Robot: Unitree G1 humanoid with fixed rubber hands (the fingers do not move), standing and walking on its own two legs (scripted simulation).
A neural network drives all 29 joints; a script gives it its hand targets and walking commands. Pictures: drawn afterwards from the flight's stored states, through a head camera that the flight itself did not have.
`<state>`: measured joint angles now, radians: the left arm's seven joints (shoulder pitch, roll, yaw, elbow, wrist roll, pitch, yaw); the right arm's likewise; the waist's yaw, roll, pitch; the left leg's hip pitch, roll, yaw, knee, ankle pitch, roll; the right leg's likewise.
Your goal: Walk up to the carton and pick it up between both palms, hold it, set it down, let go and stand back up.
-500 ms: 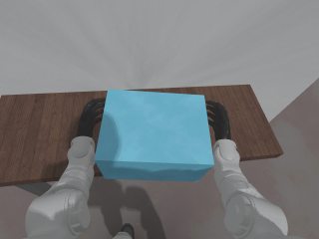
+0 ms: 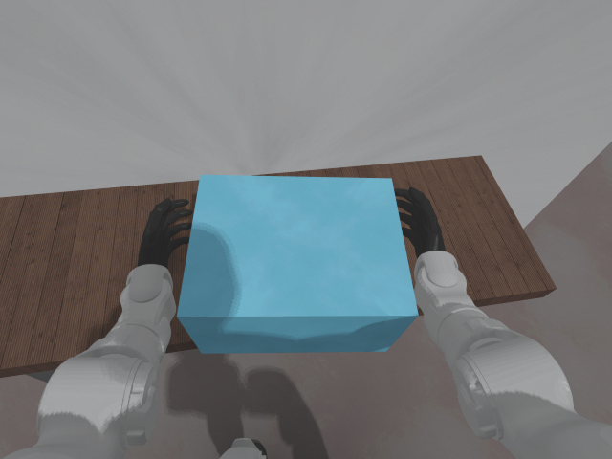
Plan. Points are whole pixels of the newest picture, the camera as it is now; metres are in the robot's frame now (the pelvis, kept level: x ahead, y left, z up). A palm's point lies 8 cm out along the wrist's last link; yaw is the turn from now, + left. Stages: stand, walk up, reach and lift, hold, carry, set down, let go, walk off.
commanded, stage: set down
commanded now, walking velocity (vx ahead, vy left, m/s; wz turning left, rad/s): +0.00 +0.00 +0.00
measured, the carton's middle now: (296, 266) +0.38 +0.05 +0.00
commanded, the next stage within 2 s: none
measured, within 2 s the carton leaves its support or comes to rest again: neither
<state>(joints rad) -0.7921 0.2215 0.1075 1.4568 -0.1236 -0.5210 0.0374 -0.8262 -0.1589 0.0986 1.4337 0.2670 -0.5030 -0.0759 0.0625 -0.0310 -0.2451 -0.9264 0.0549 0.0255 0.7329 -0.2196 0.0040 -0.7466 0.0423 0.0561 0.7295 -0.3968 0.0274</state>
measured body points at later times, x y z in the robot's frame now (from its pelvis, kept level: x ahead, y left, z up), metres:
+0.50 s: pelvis -0.01 +0.00 +0.02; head +0.05 +0.02 +0.46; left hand +0.40 +0.27 +0.09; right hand +0.45 -0.17 +0.09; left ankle +0.06 +0.11 -0.70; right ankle -0.04 -0.14 -0.70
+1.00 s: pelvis -0.01 -0.01 +0.04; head +0.01 +0.03 +0.49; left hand +0.38 +0.28 +0.13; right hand +0.43 -0.17 +0.14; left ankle +0.06 +0.11 -0.70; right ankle -0.04 -0.14 -0.70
